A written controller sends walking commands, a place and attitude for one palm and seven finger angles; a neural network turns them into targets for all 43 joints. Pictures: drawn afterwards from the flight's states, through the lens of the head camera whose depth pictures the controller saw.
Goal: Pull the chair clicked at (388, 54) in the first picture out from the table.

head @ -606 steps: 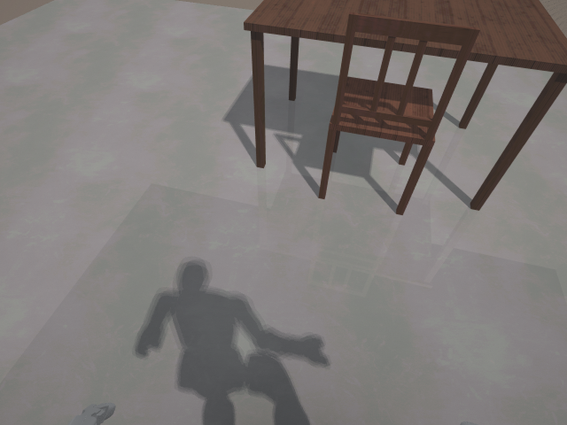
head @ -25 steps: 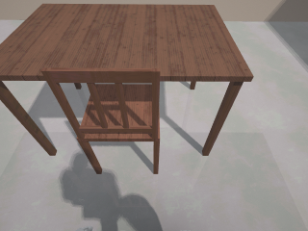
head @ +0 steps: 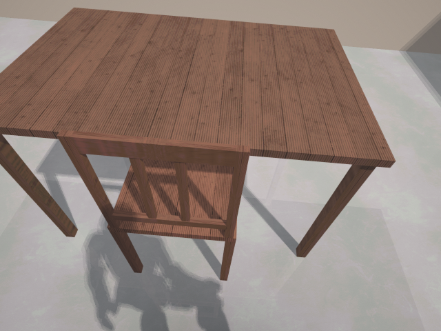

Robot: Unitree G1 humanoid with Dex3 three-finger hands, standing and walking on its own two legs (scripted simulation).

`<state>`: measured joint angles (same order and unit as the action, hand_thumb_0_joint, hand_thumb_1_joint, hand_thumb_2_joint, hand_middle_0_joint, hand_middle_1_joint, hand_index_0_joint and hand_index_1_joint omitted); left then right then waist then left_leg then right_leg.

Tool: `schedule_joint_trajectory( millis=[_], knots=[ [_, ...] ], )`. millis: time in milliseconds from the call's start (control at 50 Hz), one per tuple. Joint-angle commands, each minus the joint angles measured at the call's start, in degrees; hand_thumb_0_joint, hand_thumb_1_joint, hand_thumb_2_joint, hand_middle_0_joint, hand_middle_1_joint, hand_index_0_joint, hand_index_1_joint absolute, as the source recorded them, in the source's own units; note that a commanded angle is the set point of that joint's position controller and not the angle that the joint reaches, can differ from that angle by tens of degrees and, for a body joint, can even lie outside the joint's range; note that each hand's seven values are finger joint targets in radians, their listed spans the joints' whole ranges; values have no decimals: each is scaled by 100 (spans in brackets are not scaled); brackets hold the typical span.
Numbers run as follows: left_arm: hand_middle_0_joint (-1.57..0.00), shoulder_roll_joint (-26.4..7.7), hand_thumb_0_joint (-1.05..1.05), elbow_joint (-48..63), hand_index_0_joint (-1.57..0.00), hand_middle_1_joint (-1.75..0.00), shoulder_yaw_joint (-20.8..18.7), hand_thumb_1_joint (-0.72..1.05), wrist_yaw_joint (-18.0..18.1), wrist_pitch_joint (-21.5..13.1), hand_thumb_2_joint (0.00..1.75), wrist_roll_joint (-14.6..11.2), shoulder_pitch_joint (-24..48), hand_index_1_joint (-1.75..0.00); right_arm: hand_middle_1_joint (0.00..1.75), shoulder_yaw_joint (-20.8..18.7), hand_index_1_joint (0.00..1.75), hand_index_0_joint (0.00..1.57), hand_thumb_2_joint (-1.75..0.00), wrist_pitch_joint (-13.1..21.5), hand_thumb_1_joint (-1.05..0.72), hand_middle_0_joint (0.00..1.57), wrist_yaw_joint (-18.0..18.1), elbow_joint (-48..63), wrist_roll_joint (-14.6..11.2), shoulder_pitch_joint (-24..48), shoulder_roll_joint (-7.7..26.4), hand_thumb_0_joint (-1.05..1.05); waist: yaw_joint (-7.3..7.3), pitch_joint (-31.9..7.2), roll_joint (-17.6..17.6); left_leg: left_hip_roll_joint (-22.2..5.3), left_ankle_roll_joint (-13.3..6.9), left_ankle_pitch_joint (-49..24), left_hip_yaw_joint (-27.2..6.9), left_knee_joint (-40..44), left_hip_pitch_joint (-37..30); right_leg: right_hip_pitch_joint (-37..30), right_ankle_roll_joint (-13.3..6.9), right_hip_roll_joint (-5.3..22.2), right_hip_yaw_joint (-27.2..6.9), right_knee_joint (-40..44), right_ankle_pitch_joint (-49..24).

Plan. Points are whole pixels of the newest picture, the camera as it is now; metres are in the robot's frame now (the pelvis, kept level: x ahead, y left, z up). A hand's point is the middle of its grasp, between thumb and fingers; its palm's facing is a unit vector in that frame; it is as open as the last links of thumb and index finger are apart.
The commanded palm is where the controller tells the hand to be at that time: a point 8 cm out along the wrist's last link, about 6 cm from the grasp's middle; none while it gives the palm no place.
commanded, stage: come to a stop and stand still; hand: left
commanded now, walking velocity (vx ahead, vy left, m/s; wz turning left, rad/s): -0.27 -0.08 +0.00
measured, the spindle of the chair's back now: (145, 190) +0.45 +0.23 -0.11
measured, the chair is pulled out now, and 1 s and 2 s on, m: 0.00 0.00 0.00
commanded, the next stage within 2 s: look again from close up in 0.96 s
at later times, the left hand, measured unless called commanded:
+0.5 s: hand out of the picture +0.02 +0.14 -0.15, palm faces +0.08 -0.95 -0.29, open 7.4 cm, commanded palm none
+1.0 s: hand out of the picture -0.05 +0.15 -0.18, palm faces +0.01 -0.98 -0.17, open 7.4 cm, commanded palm none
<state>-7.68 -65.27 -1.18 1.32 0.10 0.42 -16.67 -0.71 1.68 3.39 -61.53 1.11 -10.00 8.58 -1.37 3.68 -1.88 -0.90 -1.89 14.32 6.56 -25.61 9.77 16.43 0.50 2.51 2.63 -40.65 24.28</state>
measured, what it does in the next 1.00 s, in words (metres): steps on the spot: right foot, then left foot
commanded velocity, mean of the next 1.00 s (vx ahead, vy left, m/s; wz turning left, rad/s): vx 0.03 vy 0.01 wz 0.00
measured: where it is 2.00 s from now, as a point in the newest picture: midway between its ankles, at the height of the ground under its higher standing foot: outside the picture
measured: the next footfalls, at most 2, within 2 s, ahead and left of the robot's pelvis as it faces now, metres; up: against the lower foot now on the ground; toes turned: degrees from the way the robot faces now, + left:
right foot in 0.16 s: +0.08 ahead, -0.16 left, +0.00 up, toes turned -4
left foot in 0.68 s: -0.01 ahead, +0.06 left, +0.00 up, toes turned +3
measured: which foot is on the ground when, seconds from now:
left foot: down 0.00-0.18, up 0.20-0.66, down 0.68-1.00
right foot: up 0.00-0.14, down 0.16-0.68, up 0.70-1.00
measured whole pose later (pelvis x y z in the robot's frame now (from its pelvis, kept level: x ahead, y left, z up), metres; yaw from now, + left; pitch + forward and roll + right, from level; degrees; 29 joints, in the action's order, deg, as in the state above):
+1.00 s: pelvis -0.05 -0.02 +0.00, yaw -1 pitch +1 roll +1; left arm -9.1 -64.1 -2.4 0.6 1.8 0.7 -15.6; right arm 0.3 1.0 3.1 -64.7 1.7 -22.1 4.0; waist 1.7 2.2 -1.9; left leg 0.7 -0.6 14.4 1.8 -20.3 6.6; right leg 19.0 1.5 1.3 1.4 -41.9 22.5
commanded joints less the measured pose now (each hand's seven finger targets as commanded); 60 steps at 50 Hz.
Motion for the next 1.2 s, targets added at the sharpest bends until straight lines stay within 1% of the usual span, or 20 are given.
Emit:
schedule_joint_trajectory(
  millis=[0, 120, 160, 200, 260, 340, 520, 620, 660, 680, 700, 780, 900, 960, 1020, 1040, 1060, 1080, 1120, 1180],
  knots=[
    [-20, -508, 0, 254, -20, -30, -102, 90, 84, 60, 90, 34, -382, -30, 30, -265, 30, 20, -90, -87, -90, 20, 8, 115, -61, -381, 897, 0, 101, -457, 865, -1552, -551, -5265, -841, 323, -838, 165, 57, 97, 50, 346, -565],
    [-20, -715, 0, 447, -20, -30, -236, 90, 68, 124, 90, 93, -487, -30, 30, -423, 30, 20, -90, -284, -90, 20, -52, 330, -14, -13, 960, 0, -102, -328, 865, -1232, -236, -2993, -651, -243, 36, -398, -50, 216, -81, 944, -2047],
    [-20, -1208, 0, 518, -20, -30, -274, 90, 91, 9, 90, 139, -353, -30, 30, -390, 30, 20, -90, -337, -90, 20, -124, 401, -82, -280, 552, 0, 35, -573, -577, -134, 287, -228, -61, -1333, 538, -741, -595, 1351, -1355, 1561, -4770],
    [-20, -1391, 0, 550, -20, -30, -275, 90, 96, -26, 90, 91, -294, -30, 30, -368, 30, 20, -90, -491, -90, 20, -130, 424, -90, -159, 416, 0, -90, -596, -947, 35, 323, 2123, -636, -2658, 645, -336, -1221, 1966, -1809, 2106, -4979],
    [-20, -1249, 0, 721, -20, -30, -280, 90, 140, 4, 90, 82, 217, -30, 30, -402, 30, 20, -90, -530, -90, 20, -191, 300, -54, -323, 560, 0, 46, -393, -529, -15, 356, 1496, -877, -3550, 1137, -356, -1221, 1710, -1586, 2187, -3753],
    [-20, -1292, 0, 810, -20, -30, -358, 90, 177, -29, 90, 89, 30, -30, 30, -398, 30, 20, -90, -530, -90, 20, -285, 366, 7, -287, 742, 0, -139, -634, -640, 1, 488, 991, -959, -3728, 1663, -1022, -1057, 1624, -1590, 2292, -2876],
    [-20, -1387, 0, 899, -20, -30, -412, 90, 111, 28, 90, 181, 80, -30, 30, -281, 30, 20, -90, -407, -90, 20, -365, 444, -19, -473, 539, 0, -201, -397, -1050, 58, 381, 1194, -444, -1508, 758, -361, -884, 1305, -1552, 3079, 129],
    [-20, -1116, 0, 796, -20, -30, -320, 90, 86, 83, 90, 84, 370, -30, 30, -174, 30, 20, -90, -237, -90, 20, -273, 21, -20, -1590, 370, 0, 296, -395, -584, 146, 250, 286, -269, 576, -1012, 811, -279, 643, -942, 2693, 999],
    [-20, -540, 0, 808, -20, -30, -199, 90, 25, 116, 90, -5, 230, -30, 30, -255, 30, 20, -90, -162, -90, 20, -206, 123, 78, -1495, 861, 0, 268, 52, 1372, -1236, -184, 2299, -2213, 1970, 44, 1042, 10, -167, -194, 868, 202],
    [-20, -455, 0, 859, -20, -30, -206, 90, 25, 123, 90, 20, 329, -30, 30, -243, 30, 20, -90, -178, -90, 20, -168, 330, 87, -1092, 1056, 0, 191, 588, 1532, -1784, -474, 2891, -2847, 2454, 992, 1039, 27, -264, -24, 93, -30],
    [-20, -537, 0, 784, -20, -30, -246, 90, -4, 118, 90, 88, 326, -30, 30, -191, 30, 20, -90, -155, -90, 20, -169, 394, 84, -724, 971, 0, 79, 632, 1294, -1741, -573, 2869, -2849, 2530, 1502, 693, -6, -149, -315, -457, -305],
    [-20, -543, 0, 456, -20, -30, -268, 90, -92, 75, 90, 106, -111, -30, 30, -100, 30, 20, -90, -14, -90, 20, -70, 222, 6, -868, 646, 0, -19, 618, 898, -1202, -437, 738, -1797, 1946, 430, 1333, 88, -146, -380, -1315, -746],
    [-20, -415, 0, 544, -20, -30, -144, 90, -58, 12, 90, 34, 305, -30, 30, -115, 30, 20, -90, 41, -90, 20, 33, -171, 52, -1683, 546, 0, 347, 117, 1117, -1438, -739, -2888, -1614, 993, -805, 1207, 125, -18, -180, -446, -123],
    [-20, -316, 0, 485, -20, -30, -103, 90, -32, -19, 90, -15, 288, -30, 30, -141, 30, 20, -90, -4, -90, 20, 37, -277, 45, -1678, 587, 0, 362, -121, 1154, -1359, -733, -3492, -1595, 636, -736, 445, 24, -130, -31, 524, -53],
    [-20, -318, 0, 204, -20, -30, -110, 90, 13, -94, 90, -12, -322, -30, 30, -163, 30, 20, -90, -27, -90, 20, 18, -314, -36, -1575, 494, 0, 107, -477, 828, -924, -278, -2565, -1266, 99, -306, -839, -19, -72, -29, 2030, -1779],
    [-20, -594, 0, -101, -20, -30, -64, 90, 257, -188, 90, 83, -742, -30, 30, -142, 30, 20, -90, 87, -90, 20, -119, 9, -143, -741, 631, 0, -199, -270, 306, -767, 61, -1723, -684, -838, 331, -752, -145, 380, -555, 2007, -2981],
    [-20, -970, 0, 30, -20, -30, -128, 90, 211, -282, 90, 77, -914, -30, 30, -33, 30, 20, -90, 74, -90, 20, -145, 287, -110, -757, 301, 0, -95, -528, -574, -197, 221, -379, -433, -1217, 905, -1622, -275, 929, -989, 2022, -5224],
    [-20, -805, 0, 150, -20, -30, -1, 90, 143, -311, 90, 13, -736, -30, 30, -15, 30, 20, -90, 15, -90, 20, -156, 320, -15, -1087, 111, 0, 142, -682, -648, -138, 204, 1165, -456, -1290, 988, -1499, -549, 1255, -1071, 1894, -4879],
    [-20, -579, 0, 246, -20, -30, 15, 90, 208, -375, 90, 46, -468, -30, 30, -62, 30, 20, -90, -82, -90, 20, -186, 98, -20, -1121, 170, 0, 228, -873, -1209, -202, 192, 1146, -493, -1793, 1018, -1577, -737, 1091, -971, 1848, -5426],
    [-20, -698, 0, 463, -20, -30, 4, 90, 200, -297, 90, 49, -215, -30, 30, -7, 30, 20, -90, -122, -90, 20, -210, 118, -32, -1021, 19, 0, 271, -498, -290, -108, 260, 847, -302, -1263, 643, -953, -926, 992, -895, 1929, -4349]
  ],
)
